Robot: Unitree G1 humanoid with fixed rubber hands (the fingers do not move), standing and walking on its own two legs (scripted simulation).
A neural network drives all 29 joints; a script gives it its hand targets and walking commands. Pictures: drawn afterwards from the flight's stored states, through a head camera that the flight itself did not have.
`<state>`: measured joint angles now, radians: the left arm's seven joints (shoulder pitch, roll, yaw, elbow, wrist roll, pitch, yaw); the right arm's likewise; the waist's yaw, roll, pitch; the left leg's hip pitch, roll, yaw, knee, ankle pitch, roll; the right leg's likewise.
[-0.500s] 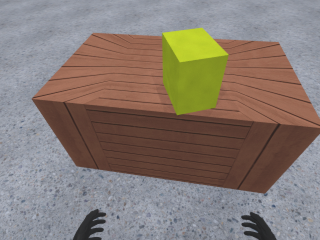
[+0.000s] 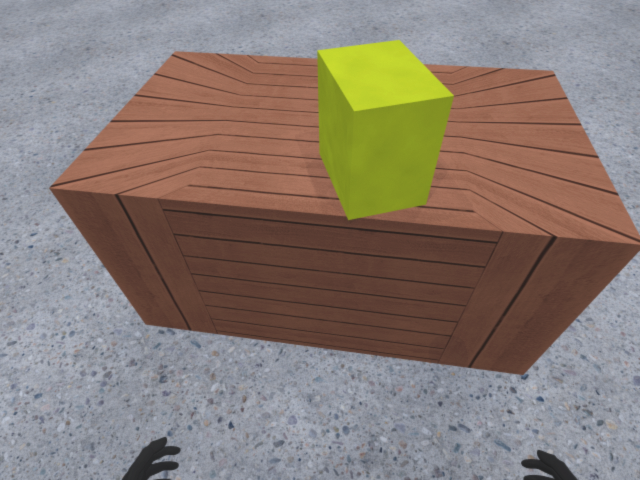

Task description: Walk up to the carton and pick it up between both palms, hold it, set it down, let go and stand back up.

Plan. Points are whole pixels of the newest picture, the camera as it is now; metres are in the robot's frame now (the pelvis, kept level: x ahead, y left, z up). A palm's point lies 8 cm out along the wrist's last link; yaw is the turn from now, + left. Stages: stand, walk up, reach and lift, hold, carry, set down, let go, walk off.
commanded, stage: stand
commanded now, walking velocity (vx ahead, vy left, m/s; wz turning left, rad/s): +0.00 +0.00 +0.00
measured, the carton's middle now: (373, 130) +0.78 -0.07 +0.01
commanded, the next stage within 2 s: none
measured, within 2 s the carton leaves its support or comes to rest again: neither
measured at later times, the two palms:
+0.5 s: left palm out of the picture +0.11 +0.27 -0.09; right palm out of the picture +0.10 -0.29 -0.09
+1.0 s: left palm out of the picture +0.08 +0.28 -0.09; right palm out of the picture +0.08 -0.30 -0.09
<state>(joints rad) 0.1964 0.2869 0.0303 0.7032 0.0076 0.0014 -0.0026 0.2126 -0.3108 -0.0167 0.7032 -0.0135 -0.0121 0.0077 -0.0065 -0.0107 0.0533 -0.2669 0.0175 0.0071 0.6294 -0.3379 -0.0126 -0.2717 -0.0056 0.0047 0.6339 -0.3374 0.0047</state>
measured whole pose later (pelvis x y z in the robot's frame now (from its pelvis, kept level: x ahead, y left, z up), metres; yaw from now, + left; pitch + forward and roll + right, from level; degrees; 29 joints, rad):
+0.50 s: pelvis +0.00 -0.01 +0.01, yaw +0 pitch -2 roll +0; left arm 0.19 0.31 0.02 0.80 0.00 -0.02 0.00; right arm 0.21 -0.34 -0.01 0.83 -0.01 -0.02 0.01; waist 0.00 -0.01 0.06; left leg -0.20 0.02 0.01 0.51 -0.28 -0.02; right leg -0.21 0.00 0.00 0.53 -0.29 0.00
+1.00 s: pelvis -0.01 -0.01 +0.02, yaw -1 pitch -3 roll +0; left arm 0.19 0.33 0.03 0.95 0.00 -0.02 0.00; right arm 0.16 -0.34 -0.01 0.97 0.00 -0.02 0.00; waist 0.00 -0.01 0.07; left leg -0.12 0.03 0.02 0.39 -0.21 -0.03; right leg -0.13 0.00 0.00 0.40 -0.21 -0.01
